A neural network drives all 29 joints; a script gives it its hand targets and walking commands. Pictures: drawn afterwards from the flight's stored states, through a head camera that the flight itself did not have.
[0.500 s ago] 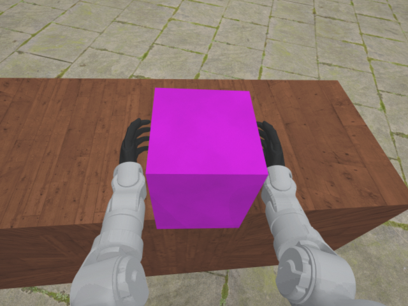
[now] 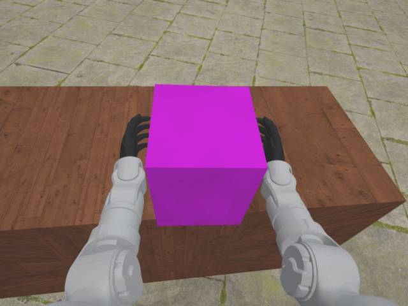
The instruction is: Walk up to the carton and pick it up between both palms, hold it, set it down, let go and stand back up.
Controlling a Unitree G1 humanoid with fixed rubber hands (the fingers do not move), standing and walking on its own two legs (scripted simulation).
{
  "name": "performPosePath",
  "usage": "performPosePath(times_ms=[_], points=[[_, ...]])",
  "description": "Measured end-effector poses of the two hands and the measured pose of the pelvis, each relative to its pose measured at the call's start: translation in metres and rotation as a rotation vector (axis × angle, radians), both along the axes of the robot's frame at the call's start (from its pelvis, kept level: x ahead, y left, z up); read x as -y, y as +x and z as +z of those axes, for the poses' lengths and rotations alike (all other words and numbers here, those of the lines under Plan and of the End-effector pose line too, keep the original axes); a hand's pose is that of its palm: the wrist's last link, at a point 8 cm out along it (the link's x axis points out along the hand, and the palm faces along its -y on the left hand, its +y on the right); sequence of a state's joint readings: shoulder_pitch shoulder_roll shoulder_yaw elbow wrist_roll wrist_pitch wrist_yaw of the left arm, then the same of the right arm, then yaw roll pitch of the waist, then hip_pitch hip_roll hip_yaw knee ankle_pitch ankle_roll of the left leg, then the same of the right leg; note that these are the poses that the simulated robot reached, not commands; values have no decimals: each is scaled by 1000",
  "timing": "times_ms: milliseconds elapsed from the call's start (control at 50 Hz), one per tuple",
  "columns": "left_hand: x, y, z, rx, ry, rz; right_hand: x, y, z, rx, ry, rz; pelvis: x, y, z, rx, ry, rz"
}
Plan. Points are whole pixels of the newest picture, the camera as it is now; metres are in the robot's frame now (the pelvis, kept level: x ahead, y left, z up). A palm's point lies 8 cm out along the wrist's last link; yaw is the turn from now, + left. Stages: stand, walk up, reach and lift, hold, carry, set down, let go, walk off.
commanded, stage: reach and lift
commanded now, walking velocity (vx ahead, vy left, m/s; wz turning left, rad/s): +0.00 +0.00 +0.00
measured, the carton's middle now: (200, 160) +0.41 +0.05 +0.03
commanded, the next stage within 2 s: none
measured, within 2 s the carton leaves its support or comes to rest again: neither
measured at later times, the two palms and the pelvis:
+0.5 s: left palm (127, 135) +0.37 +0.18 +0.13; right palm (285, 148) +0.38 -0.11 +0.13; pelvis -0.01 +0.01 +0.00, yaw +1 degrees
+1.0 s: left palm (118, 125) +0.36 +0.19 +0.17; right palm (288, 142) +0.37 -0.10 +0.17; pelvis -0.02 +0.01 +0.00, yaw +3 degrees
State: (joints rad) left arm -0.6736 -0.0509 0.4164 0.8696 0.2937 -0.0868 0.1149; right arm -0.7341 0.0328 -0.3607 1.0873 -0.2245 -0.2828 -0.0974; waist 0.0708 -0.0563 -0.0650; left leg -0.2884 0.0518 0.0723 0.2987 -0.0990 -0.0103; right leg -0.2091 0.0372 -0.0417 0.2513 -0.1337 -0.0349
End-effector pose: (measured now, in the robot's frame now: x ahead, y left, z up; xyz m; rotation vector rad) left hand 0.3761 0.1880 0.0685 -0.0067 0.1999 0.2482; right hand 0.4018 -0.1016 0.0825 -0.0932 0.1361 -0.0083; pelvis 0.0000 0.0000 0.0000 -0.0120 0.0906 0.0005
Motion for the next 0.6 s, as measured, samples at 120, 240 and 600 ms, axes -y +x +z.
performPosePath(times_ms=[120,240,600], points=[[-1,0,15,2,12,-12,-1,-3,13,1,16,-12,-2,-1,0,31,0,9],[1,1,36,18,12,-23,2,-6,29,15,37,-26,-4,-1,0,74,0,16],[2,-12,71,-13,39,-57,4,-28,56,-1,55,-59,-11,-13,0,190,2,26]])
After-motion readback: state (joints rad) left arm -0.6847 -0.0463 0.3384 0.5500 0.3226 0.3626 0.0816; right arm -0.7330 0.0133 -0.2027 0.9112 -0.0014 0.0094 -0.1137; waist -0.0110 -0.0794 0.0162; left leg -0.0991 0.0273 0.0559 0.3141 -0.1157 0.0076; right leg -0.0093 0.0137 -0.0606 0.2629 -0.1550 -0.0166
